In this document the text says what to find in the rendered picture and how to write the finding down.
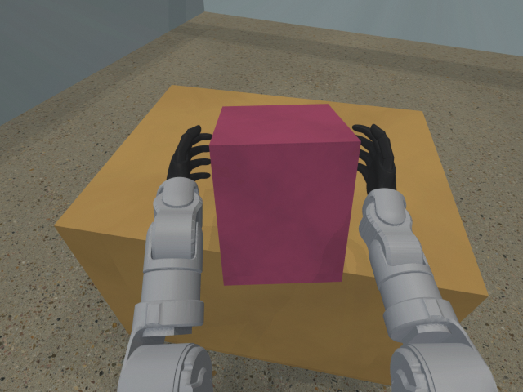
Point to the robot right hand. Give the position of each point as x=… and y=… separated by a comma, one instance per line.
x=380, y=171

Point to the carton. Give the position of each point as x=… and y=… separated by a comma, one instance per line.
x=284, y=180

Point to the pedestal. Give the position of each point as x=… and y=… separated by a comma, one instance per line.
x=335, y=327

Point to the robot right forearm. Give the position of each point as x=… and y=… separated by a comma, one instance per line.
x=414, y=309

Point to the robot left forearm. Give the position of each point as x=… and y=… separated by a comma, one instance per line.
x=170, y=298

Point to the robot left hand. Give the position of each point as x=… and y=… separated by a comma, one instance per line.
x=181, y=164

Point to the left robot upper arm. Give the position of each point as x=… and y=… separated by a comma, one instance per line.
x=184, y=367

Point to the right robot upper arm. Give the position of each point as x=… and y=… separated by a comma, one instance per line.
x=439, y=367

